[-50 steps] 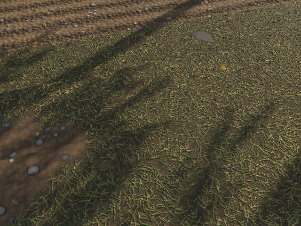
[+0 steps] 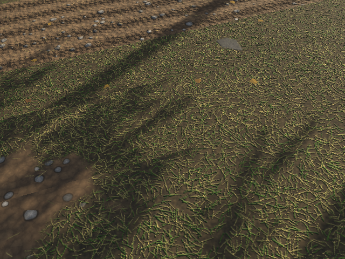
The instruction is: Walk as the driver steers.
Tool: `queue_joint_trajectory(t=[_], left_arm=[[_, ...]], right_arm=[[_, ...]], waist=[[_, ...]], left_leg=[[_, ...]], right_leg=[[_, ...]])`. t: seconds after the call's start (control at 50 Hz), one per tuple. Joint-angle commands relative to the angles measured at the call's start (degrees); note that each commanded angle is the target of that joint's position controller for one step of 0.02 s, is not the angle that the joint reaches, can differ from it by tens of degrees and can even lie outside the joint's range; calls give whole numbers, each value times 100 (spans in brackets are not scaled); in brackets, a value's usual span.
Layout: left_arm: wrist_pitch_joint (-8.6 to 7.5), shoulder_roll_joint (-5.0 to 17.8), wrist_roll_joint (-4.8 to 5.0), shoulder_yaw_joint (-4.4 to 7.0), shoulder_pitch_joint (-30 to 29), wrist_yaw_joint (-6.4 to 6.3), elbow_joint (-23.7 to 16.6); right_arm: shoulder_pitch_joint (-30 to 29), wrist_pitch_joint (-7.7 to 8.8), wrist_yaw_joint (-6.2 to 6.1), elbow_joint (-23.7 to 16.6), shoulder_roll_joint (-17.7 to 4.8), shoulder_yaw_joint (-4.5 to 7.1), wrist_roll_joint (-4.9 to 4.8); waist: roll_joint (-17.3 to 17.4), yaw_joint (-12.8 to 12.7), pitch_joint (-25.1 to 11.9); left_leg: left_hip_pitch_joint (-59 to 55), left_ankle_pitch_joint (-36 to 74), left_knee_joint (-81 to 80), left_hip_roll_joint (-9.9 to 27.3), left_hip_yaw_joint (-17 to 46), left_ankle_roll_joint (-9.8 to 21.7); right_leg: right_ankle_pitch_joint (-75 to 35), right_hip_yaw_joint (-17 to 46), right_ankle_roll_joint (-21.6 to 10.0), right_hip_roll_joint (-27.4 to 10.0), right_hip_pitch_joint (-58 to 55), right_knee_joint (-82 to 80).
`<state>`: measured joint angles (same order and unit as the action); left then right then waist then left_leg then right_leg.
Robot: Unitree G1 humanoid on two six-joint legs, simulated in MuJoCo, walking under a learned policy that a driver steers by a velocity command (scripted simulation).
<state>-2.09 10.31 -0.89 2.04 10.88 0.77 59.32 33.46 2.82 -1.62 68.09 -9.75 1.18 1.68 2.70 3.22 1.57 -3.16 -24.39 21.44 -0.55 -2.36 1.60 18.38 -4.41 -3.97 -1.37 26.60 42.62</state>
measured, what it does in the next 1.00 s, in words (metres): goes down: right foot, then left foot 0.15 m lower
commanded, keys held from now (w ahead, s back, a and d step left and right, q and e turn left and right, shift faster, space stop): w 1.00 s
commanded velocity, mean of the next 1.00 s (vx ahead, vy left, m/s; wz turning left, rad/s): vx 0.47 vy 0.00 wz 0.00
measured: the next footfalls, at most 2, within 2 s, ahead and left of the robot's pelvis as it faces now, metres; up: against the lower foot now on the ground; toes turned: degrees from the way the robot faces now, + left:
right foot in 0.06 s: +0.14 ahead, -0.11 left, +0.00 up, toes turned -4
left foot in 0.76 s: +0.58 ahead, +0.15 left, -0.15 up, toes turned +6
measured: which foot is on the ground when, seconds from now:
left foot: down 0.00-0.06, up 0.08-0.74, down 0.76-1.00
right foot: up 0.00-0.04, down 0.06-0.76, up 0.78-1.00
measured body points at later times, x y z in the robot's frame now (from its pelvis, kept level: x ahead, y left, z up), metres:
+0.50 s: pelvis +0.22 -0.03 +0.01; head +0.23 -0.03 +0.45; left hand +0.11 +0.18 -0.14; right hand +0.38 -0.27 -0.12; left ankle +0.33 +0.10 -0.69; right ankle +0.10 -0.11 -0.73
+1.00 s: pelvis +0.53 +0.06 -0.14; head +0.58 +0.07 +0.31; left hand +0.63 +0.30 -0.28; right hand +0.50 -0.18 -0.28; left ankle +0.54 +0.14 -0.87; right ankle +0.61 -0.06 -0.78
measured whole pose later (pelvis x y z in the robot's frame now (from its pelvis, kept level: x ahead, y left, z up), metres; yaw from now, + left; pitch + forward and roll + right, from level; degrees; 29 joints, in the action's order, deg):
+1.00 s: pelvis +0.53 +0.06 -0.14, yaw +1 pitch +1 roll +1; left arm -1.6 11.7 -2.6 2.3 9.2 0.8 53.4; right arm 22.2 4.9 0.4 59.8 -10.6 2.8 1.3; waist -2.1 0.4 4.1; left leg 13.7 -13.9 26.2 -2.0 -6.7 3.9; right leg 11.4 -2.2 -3.2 -4.7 41.9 68.7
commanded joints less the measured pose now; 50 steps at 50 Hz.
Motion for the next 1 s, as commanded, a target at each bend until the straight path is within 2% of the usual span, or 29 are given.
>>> queue_joint_trajectory(t=[0.02,0.04,0.06,0.08,0.1,0.12,0.14,0.18,0.22,0.34,0.4,0.46,0.5,0.54,0.6,0.68,0.72,0.74,0.76,0.78,0.8,0.82,0.84,0.86,0.88,0.9,0.94,0.98,1.0], left_arm=[[-97,167,67,88,595,7,-64],[-134,425,45,215,1338,-15,204],[-209,873,-46,355,2273,-73,340],[-198,1441,-73,431,2779,-73,335],[-96,1250,35,385,2189,-69,295],[-96,1090,25,337,1319,-70,28],[-157,885,6,288,931,-46,-74],[-264,478,12,160,885,-73,-33],[-346,426,0,122,1175,-103,53],[-367,530,-12,110,1531,-106,13],[-372,476,-69,94,1966,-84,103],[-464,589,-131,150,2807,-207,383],[-539,677,-112,188,2858,-298,389],[-650,542,-119,141,2166,-306,215],[-676,432,-39,63,1922,-312,56],[-503,495,-182,27,2357,-414,145],[-354,583,-238,26,2482,-451,183],[-292,677,-204,55,2421,-444,180],[-260,709,-29,79,2396,-417,235],[-247,281,262,111,3368,-411,399],[-339,572,564,101,3160,-463,169],[-361,776,534,134,2386,-469,-117],[-330,683,328,93,1790,-407,-261],[-233,539,67,82,1243,-323,-347],[-114,433,-170,85,1251,-234,-354],[9,333,-251,70,1328,-137,-342],[106,118,-154,29,539,-5,-721],[65,87,-247,-3,486,99,-732],[25,59,-194,-48,524,114,-721]], right_arm=[[-299,117,23,-318,-708,89,-59],[-287,152,54,-343,-704,69,-67],[-272,188,91,-412,-542,17,-82],[157,202,150,-593,7,-73,-144],[-407,172,204,-742,-461,52,-30],[-952,158,229,-970,-524,81,-52],[-1126,158,236,-990,-400,71,-58],[-775,44,217,-851,-230,82,11],[-833,-66,217,-911,-239,106,8],[-2193,-187,362,-1420,-339,135,23],[-2462,-181,400,-1487,-563,213,75],[-3650,-32,394,-1952,-798,377,23],[-3924,63,395,-2122,-747,404,-7],[-4014,72,508,-2281,-631,377,8],[-3964,38,672,-2263,-375,283,-6],[-4185,119,636,-2335,-522,245,3],[-3235,132,449,-1938,-753,301,46],[-2090,159,363,-1510,-904,376,103],[-863,206,357,-1135,-1179,472,297],[-297,266,406,-970,-1650,576,335],[20,232,481,-1161,-1698,585,1],[-231,147,468,-1270,-1612,581,-43],[-636,70,317,-1329,-1420,526,66],[-904,58,162,-1336,-1049,418,110],[-904,105,99,-1316,-974,379,80],[-1019,179,123,-1362,-887,329,50],[-1605,340,182,-1270,-799,268,-59],[-1624,382,185,-1251,-744,253,-71],[-1659,382,193,-1273,-648,223,-92]], waist=[[255,-682,689],[-40,-971,318],[-708,-1372,-220],[-1860,-1211,-940],[-1181,-1002,-454],[-764,-730,213],[-423,-581,460],[-545,-211,388],[-602,-135,305],[-610,-296,265],[-564,-387,345],[-545,-882,700],[-496,-921,798],[-467,-668,948],[-217,-799,663],[-381,-1219,855],[-324,-997,397],[-160,-514,-107],[84,154,-615],[1512,-209,-1654],[1130,239,-2881],[428,435,-3060],[209,268,-2500],[-17,148,-1701],[2,10,-1343],[-191,-223,-991],[117,-669,183],[373,-768,98],[460,-801,17]], left_leg=[[1843,2396,-21,1117,660,830],[2100,3050,947,850,361,667],[2752,2485,2663,487,-100,424],[3798,-704,4792,-344,-192,253],[4231,-399,5297,-54,477,390],[4282,250,5231,251,464,442],[3977,710,4856,461,492,434],[3225,843,4219,637,474,325],[3009,966,3789,570,367,276],[3196,2102,2753,349,-107,78],[3805,2336,3026,507,81,189],[6174,2371,2714,756,701,131],[6499,2329,2438,779,787,48],[5262,3671,1462,806,612,40],[3471,5171,775,633,191,247],[3316,5190,-160,663,116,228],[2639,5031,-539,564,-91,238],[1388,4989,-657,431,-323,264],[-313,5649,-647,618,-387,278],[-2973,9523,1815,1814,383,563],[-4107,9970,2555,2778,1579,1129],[-3774,7244,1614,2945,2150,1494],[-2541,4641,712,2893,2403,1604],[-1252,3485,175,2630,2370,1628],[-198,3137,-28,2650,2432,1712],[768,2441,-270,2490,2269,1608],[2570,2087,-1013,1699,1337,1068],[2772,2904,-1033,1237,661,1065],[2747,3337,-961,1104,351,1032]], right_leg=[[-510,-412,-69,473,-1536,-722],[-570,-336,-138,551,-2531,-981],[429,1019,-432,-501,-3504,-1580],[1790,4202,-1135,-2163,-4100,-2974],[2753,4681,-1213,-2076,-3389,-3378],[2248,3846,-1071,-1974,-2628,-3315],[1067,3088,-952,-1723,-2003,-3357],[-434,2003,-720,-1277,-1494,-3342],[-1376,1520,-719,-1136,-1487,-3365],[-1983,818,-738,-886,-1795,-3463],[-2393,966,-929,-1199,-2328,-3136],[-1945,1575,-1132,-1531,-4333,-2833],[-1993,1585,-1153,-1572,-4575,-2767],[-1397,1097,-922,-1130,-3194,-2592],[-622,732,-621,-781,-1870,-2169],[-859,702,-477,-627,-2526,-1110],[-1856,704,-495,-540,-3011,429],[-2406,646,-472,-427,-2691,1808],[-1527,371,-354,-103,-1674,3700],[3569,146,44,527,735,6685],[2983,1141,-43,467,1995,7389],[2309,943,-11,148,2727,7219],[1577,610,48,-54,2784,6644],[1277,451,85,-157,2735,6329],[1169,528,13,-262,2356,6285],[1004,610,-35,-420,1928,5662],[-378,627,60,-576,1372,3208],[-1499,396,114,-489,522,1725],[-1857,318,91,-443,107,1023]])
Over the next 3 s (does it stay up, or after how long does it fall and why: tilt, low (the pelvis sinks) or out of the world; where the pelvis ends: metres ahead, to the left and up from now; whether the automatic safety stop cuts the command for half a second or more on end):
stays up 1.48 0.30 -0.28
